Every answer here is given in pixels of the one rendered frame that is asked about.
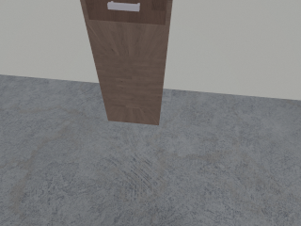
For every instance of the handle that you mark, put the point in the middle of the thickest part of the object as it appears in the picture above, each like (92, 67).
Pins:
(123, 6)

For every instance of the cabinet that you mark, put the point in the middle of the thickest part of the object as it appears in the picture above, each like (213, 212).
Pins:
(130, 61)

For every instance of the drawer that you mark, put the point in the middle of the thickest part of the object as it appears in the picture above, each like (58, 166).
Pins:
(150, 11)

